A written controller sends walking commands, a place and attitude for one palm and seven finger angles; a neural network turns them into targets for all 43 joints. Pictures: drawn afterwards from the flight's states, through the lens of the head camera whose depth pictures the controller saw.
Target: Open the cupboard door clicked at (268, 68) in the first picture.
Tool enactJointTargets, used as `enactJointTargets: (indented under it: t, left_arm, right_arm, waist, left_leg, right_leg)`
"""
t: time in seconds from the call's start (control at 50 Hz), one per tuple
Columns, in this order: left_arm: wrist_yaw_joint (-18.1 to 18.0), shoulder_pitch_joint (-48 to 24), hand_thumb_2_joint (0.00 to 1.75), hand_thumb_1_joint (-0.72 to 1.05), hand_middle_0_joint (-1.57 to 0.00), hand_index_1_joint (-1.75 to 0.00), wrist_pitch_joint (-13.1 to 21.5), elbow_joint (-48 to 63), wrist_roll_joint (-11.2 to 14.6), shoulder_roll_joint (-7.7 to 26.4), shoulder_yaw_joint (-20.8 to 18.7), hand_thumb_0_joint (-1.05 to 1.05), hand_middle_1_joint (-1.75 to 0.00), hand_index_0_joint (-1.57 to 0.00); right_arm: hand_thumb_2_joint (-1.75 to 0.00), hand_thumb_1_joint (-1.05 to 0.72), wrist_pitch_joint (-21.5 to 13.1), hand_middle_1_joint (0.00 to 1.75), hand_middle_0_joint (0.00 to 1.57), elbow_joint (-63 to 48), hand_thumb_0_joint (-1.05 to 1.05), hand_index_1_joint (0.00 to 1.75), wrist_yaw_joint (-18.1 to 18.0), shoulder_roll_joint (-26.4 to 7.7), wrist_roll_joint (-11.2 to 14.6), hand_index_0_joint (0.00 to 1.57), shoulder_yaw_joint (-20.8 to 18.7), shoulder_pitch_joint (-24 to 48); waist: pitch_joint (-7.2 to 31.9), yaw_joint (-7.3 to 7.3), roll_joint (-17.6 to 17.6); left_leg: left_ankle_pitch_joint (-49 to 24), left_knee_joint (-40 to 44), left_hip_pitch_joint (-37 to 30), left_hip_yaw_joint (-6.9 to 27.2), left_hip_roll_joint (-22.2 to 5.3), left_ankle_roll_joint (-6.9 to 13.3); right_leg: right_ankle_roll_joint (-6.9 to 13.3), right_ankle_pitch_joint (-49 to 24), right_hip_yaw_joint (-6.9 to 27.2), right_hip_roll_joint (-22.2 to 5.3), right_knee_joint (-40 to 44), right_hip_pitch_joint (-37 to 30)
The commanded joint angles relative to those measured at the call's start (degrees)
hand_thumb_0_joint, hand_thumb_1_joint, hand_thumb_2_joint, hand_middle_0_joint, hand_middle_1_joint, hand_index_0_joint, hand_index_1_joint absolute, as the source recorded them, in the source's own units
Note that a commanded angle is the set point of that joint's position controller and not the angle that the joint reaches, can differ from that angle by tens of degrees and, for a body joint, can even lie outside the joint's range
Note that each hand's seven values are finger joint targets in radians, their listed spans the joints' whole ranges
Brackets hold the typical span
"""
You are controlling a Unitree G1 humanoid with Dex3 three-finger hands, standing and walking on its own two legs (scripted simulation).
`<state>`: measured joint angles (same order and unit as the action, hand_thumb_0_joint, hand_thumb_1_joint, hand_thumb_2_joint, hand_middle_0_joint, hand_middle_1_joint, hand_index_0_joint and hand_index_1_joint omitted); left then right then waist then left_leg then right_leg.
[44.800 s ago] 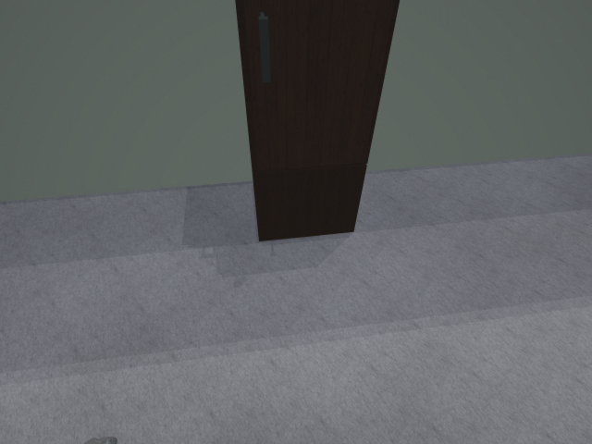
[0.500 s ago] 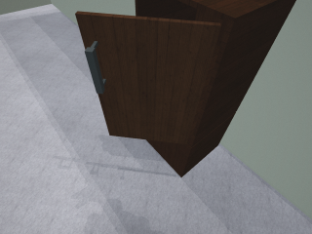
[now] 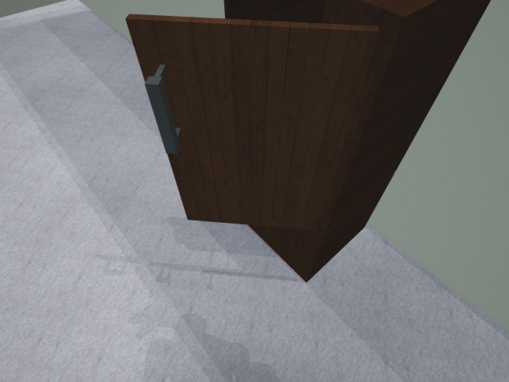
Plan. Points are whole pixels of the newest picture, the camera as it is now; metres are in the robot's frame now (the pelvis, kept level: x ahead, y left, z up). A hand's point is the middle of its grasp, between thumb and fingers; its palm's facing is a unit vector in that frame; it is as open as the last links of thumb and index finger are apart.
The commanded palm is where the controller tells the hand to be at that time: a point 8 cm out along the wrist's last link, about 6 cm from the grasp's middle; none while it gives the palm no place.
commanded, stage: come to a stop and stand still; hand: left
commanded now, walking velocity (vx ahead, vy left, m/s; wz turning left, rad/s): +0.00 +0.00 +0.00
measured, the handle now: (167, 111) +0.55 +0.20 +0.10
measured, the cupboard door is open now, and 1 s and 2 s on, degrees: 43 43 43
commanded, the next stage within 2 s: look again from close up in 0.90 s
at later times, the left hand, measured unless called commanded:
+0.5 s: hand out of the picture +0.03 +0.21 -0.14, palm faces +0.04 -0.95 -0.32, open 7.4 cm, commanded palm none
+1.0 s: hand out of the picture -0.05 +0.19 -0.16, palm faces +0.02 -0.97 -0.23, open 7.4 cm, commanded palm none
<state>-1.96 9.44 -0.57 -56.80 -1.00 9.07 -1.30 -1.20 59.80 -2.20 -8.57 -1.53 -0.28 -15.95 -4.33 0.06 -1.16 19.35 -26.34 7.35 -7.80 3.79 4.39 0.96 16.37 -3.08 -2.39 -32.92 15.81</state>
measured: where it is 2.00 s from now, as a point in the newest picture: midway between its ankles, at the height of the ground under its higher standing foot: outside the picture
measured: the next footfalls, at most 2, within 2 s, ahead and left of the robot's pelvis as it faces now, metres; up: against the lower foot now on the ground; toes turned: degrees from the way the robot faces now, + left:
none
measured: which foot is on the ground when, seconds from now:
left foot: down 0.00-1.00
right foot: down 0.00-1.00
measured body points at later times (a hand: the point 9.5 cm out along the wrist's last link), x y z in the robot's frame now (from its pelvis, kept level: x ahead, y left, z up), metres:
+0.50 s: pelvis -0.04 -0.02 +0.01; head -0.07 -0.03 +0.46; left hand +0.03 +0.26 -0.12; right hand +0.06 -0.31 -0.12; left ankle -0.06 +0.07 -0.73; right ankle +0.00 -0.10 -0.73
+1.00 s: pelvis -0.06 -0.01 +0.01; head -0.07 +0.00 +0.46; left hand -0.05 +0.25 -0.15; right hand -0.07 -0.26 -0.14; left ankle -0.06 +0.07 -0.73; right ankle +0.00 -0.10 -0.73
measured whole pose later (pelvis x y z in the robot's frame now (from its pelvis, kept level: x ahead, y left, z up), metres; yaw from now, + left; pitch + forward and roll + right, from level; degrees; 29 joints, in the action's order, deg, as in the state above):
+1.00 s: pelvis -0.06 -0.01 +0.01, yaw +2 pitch -2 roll +0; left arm -1.2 16.3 0.7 -63.1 -0.7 13.3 0.6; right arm 0.0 65.4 -0.1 -13.0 -1.0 0.3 -17.7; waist -0.7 0.7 -1.1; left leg 12.4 -22.9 8.7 -5.7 2.1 3.8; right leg 1.8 6.8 -5.6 -0.6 -21.8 13.0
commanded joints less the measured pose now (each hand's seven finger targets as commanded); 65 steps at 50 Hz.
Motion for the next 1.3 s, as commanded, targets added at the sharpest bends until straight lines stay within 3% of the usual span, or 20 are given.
enactJointTargets:
  t: [0.0, 0.02, 0.06, 0.08, 0.1, 0.12, 0.14, 0.16, 0.18, 0.24, 0.28, 0.32, 0.44, 0.52, 0.76, 0.8, 0.98, 1.1, 1.2, 1.28]
  left_arm:
    - [-0.6, 7.6, 0.9, 0.9, -0.2, -0.3, 1.7, -1.2, 0.3, 6.6, -0.4, 0.0, -0.3, -0.2]
    - [-0.6, 6.5, 0.9, 0.9, -0.2, -0.3, 1.8, -1.4, 0.4, 6.3, -0.3, 0.0, -0.3, -0.2]
    - [-0.5, 5.2, 0.9, 0.9, -0.2, -0.3, 1.5, -1.3, 0.6, 4.6, 0.3, 0.0, -0.3, -0.2]
    - [-1.0, 5.1, 0.9, 0.9, -0.2, -0.3, 2.2, 2.0, 0.0, 15.0, 0.5, 0.0, -0.3, -0.2]
    - [-1.2, 8.6, 0.9, 0.9, -0.2, -0.3, 2.6, 2.9, 0.0, 10.0, -1.0, 0.0, -0.3, -0.2]
    - [-1.1, 8.0, 0.9, 0.9, -0.2, -0.3, 3.1, 3.3, 0.3, 11.8, -1.1, 0.0, -0.3, -0.2]
    - [-1.1, 7.8, 0.9, 0.9, -0.2, -0.3, 3.2, 4.1, 0.4, 12.3, -1.6, 0.0, -0.3, -0.2]
    - [-1.0, 7.1, 0.9, 0.9, -0.2, -0.3, 3.1, 4.6, 0.4, 12.8, -1.9, 0.0, -0.3, -0.2]
    - [-0.8, 6.7, 0.9, 0.9, -0.2, -0.3, 3.0, 5.1, 0.3, 13.0, -1.8, 0.0, -0.3, -0.2]
    - [-0.5, 4.2, 0.9, 0.9, -0.2, -0.3, 2.5, 5.8, 0.3, 13.6, -1.9, 0.0, -0.3, -0.2]
    - [-0.3, 3.5, 0.9, 0.9, -0.2, -0.3, 2.4, 5.4, 0.3, 13.4, -1.6, 0.0, -0.3, -0.2]
    - [0.0, 2.2, 0.9, 0.9, -0.2, -0.3, 2.3, 5.1, 0.3, 14.4, -1.4, 0.0, -0.3, -0.2]
    - [0.6, 0.3, 0.9, 0.9, -0.2, -0.3, 2.5, 3.5, 0.2, 17.1, -1.1, 0.0, -0.3, -0.2]
    - [0.7, 0.6, 0.9, 0.9, -0.2, -0.3, 2.3, 2.4, 0.1, 17.5, -1.0, 0.0, -0.3, -0.2]
    - [0.6, 3.3, 0.9, 0.9, -0.2, -0.3, 2.4, -1.1, 0.2, 16.4, -0.5, 0.0, -0.3, -0.2]
    - [0.4, 4.1, 0.9, 0.9, -0.2, -0.3, 2.2, -1.5, 0.1, 15.5, -0.4, 0.0, -0.3, -0.2]
    - [-0.1, 7.0, 0.9, 0.9, -0.2, -0.3, 2.4, -3.3, 0.2, 12.2, 0.3, 0.0, -0.3, -0.2]
    - [-0.3, 7.5, 0.9, 0.9, -0.2, -0.3, 2.2, -3.7, 0.0, 10.8, 0.6, 0.0, -0.3, -0.2]
    - [-0.3, 7.3, 0.9, 0.9, -0.2, -0.3, 2.2, -3.7, -0.1, 10.5, 0.5, 0.0, -0.3, -0.2]
    - [-0.3, 6.8, 0.9, 0.9, -0.2, -0.3, 2.1, -3.6, -0.2, 10.7, 0.6, 0.0, -0.3, -0.2]
  right_arm:
    - [-0.9, -0.9, -0.8, 0.3, 0.2, 0.2, 0.0, 0.3, -0.4, -5.4, 0.9, 0.2, -1.2, -3.9]
    - [-0.9, -0.9, -0.3, 0.3, 0.2, 1.4, 0.0, 0.3, -0.3, -4.3, 0.7, 0.2, -0.8, -4.8]
    - [-0.9, -0.9, -0.6, 0.3, 0.2, 3.0, 0.0, 0.3, -0.3, -4.0, 0.5, 0.2, -0.4, -4.9]
    - [-0.9, -0.9, -0.4, 0.3, 0.2, -3.7, 0.0, 0.3, 0.1, -13.3, 0.4, 0.2, -1.4, -0.6]
    - [-0.9, -0.9, -2.1, 0.3, 0.2, -4.9, 0.0, 0.3, -0.1, -11.9, -0.1, 0.2, -2.3, -2.5]
    - [-0.9, -0.9, -2.7, 0.3, 0.2, -4.9, 0.0, 0.3, -0.5, -12.5, 0.1, 0.2, -2.8, -2.5]
    - [-0.9, -0.9, -2.6, 0.3, 0.2, -5.4, 0.0, 0.3, -0.8, -12.3, 0.3, 0.2, -3.1, -2.2]
    - [-0.9, -0.9, -2.1, 0.3, 0.2, -5.9, 0.0, 0.3, -0.9, -12.3, 0.5, 0.2, -3.3, -1.8]
    - [-0.9, -0.9, -1.7, 0.3, 0.2, -6.5, 0.0, 0.3, -0.7, -12.2, 0.3, 0.2, -3.1, -1.2]
    - [-0.9, -0.9, -0.7, 0.3, 0.2, -7.1, 0.0, 0.3, -0.4, -13.3, 0.4, 0.2, -3.5, 0.6]
    - [-0.9, -0.9, -0.5, 0.3, 0.2, -7.0, 0.0, 0.3, 0.0, -13.5, 0.3, 0.2, -3.2, 2.1]
    - [-0.9, -0.9, -0.3, 0.3, 0.2, -6.8, 0.0, 0.3, 0.3, -15.2, 0.3, 0.2, -3.1, 3.5]
    - [-0.9, -0.9, 0.0, 0.3, 0.2, -5.7, 0.0, 0.3, 1.4, -17.7, 0.3, 0.2, -2.5, 6.0]
    - [-0.9, -0.9, 0.1, 0.3, 0.2, -4.5, 0.0, 0.3, 1.8, -18.1, 0.2, 0.2, -2.1, 5.2]
    - [-0.9, -0.9, 0.1, 0.3, 0.2, -0.2, 0.0, 0.3, 1.9, -16.7, 0.4, 0.2, -1.7, 1.9]
    - [-0.9, -0.9, 0.0, 0.3, 0.2, 0.5, 0.0, 0.3, 1.9, -15.7, 0.5, 0.2, -1.5, 1.3]
    - [-0.9, -0.9, -0.4, 0.3, 0.2, 2.9, 0.0, 0.3, 1.4, -13.0, 0.8, 0.2, -1.3, -0.5]
    - [-0.9, -0.9, -0.6, 0.3, 0.2, 3.3, 0.0, 0.3, 1.1, -12.6, 1.0, 0.2, -1.4, 0.3]
    - [-0.9, -0.9, -0.7, 0.3, 0.2, 2.9, 0.0, 0.3, 1.1, -12.9, 1.0, 0.2, -1.7, 1.3]
    - [-0.9, -0.9, -0.8, 0.3, 0.2, 2.7, 0.0, 0.3, 1.1, -13.2, 1.0, 0.2, -1.8, 2.8]
  waist:
    - [5.7, -0.14, -2.1]
    - [5.2, 0.44, -6.4]
    - [2.4, 0.32, -1.4]
    - [-1.9, 0.82, -4.5]
    - [9.4, -0.69, -1.9]
    - [14.8, -0.11, 2.1]
    - [15.5, 0.06, 3.2]
    - [13.8, 0.33, 4.1]
    - [11.3, 0.32, 2.3]
    - [5.2, 0.96, 1.3]
    - [4.9, 0.73, 1.9]
    - [3.4, 0.79, 0.3]
    - [0.2, 0.89, -0.3]
    - [0.6, 0.8, -0.3]
    - [0.1, 0.37, -1.1]
    - [0.0, 0.19, 0.4]
    - [1.2, -0.05, 0.6]
    - [0.0, -0.22, 1.5]
    - [1.0, -0.1, 0.1]
    - [1.1, -0.16, 1.6]
  left_leg:
    - [-18.6, 2.5, 2.6, 7.3, -9.8, -2.8]
    - [-12.8, 4.1, 2.1, 7.1, -9.0, -3.3]
    - [-16.2, 7.8, 0.2, 8.1, -10.3, -2.8]
    - [-26.1, 7.3, 4.7, 10.4, -8.2, -3.9]
    - [-33.5, 0.1, 2.4, 9.8, -10.0, -3.1]
    - [-36.2, -2.0, 0.4, 9.7, -9.3, -2.4]
    - [-32.5, -2.6, 1.2, 9.3, -9.0, -2.0]
    - [-28.7, -2.5, 2.3, 9.1, -8.7, -1.8]
    - [-26.6, -2.8, 4.0, 8.7, -8.5, -1.7]
    - [-16.7, 0.2, 5.5, 9.3, -8.9, -1.2]
    - [-17.0, 1.5, 4.1, 9.4, -9.6, -1.0]
    - [-12.4, 3.5, 4.9, 9.9, -9.9, -0.9]
    - [-2.1, 7.1, 4.9, 10.2, -9.2, -1.0]
    - [1.0, 8.4, 5.4, 10.2, -8.9, -0.9]
    - [3.2, 10.1, 8.7, 11.3, -9.3, -1.1]
    - [3.7, 10.7, 9.5, 11.7, -9.6, -1.1]
    - [-1.1, 11.5, 8.6, 12.2, -10.6, -1.3]
    - [-2.4, 12.6, 8.4, 12.3, -11.3, -1.4]
    - [-4.2, 12.5, 6.6, 12.2, -11.5, -1.4]
    - [-6.1, 13.0, 5.3, 12.4, -11.8, -1.5]
  right_leg:
    - [4.2, -28.8, 10.0, -8.8, 6.4, -10.2]
    - [5.1, -28.0, 9.8, -8.7, 6.6, -8.9]
    - [3.9, -21.6, 7.5, -6.0, 7.1, -5.3]
    - [1.8, -24.3, 4.1, -2.0, 4.1, -5.7]
    - [2.2, -25.2, 5.3, -4.1, 0.9, -9.9]
    - [3.6, -33.2, 6.8, -5.4, 0.3, -12.7]
    - [4.5, -35.2, 7.2, -6.3, 0.6, -13.4]
    - [5.1, -35.3, 7.6, -6.7, 0.8, -12.6]
    - [5.3, -36.6, 7.8, -6.8, 1.3, -12.1]
    - [5.2, -26.0, 8.0, -6.3, 3.9, -7.3]
    - [4.4, -20.9, 7.3, -5.3, 5.5, -6.1]
    - [3.8, -14.9, 7.6, -5.1, 7.6, -5.5]
    - [2.9, 2.1, 10.8, -5.8, 16.0, -1.7]
    - [2.1, 6.9, 10.8, -5.7, 18.0, -1.4]
    - [1.4, 7.6, 9.9, -6.3, 18.9, -3.2]
    - [1.3, 6.5, 9.1, -6.1, 18.2, -3.8]
    - [1.6, -2.4, 7.3, -5.9, 15.6, -6.6]
    - [1.2, -6.9, 6.0, -5.5, 14.0, -6.9]
    - [1.0, -8.7, 5.9, -5.4, 13.6, -6.9]
    - [0.8, -9.9, 5.5, -5.3, 13.2, -6.6]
